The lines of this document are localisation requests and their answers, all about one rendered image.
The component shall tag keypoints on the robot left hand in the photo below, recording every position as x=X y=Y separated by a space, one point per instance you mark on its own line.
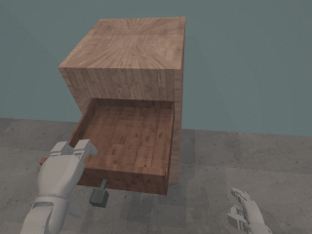
x=60 y=173

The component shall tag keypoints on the cabinet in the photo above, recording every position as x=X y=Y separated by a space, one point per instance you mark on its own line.
x=137 y=58

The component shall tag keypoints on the drawer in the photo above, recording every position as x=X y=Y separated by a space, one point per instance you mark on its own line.
x=134 y=140

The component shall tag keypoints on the robot right hand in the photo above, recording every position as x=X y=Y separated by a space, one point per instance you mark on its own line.
x=239 y=217

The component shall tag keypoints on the robot right forearm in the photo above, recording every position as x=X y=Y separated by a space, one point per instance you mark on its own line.
x=258 y=228

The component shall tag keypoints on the robot left forearm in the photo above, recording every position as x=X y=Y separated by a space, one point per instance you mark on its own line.
x=46 y=216

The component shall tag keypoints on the handle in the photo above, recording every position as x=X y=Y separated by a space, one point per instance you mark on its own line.
x=99 y=196

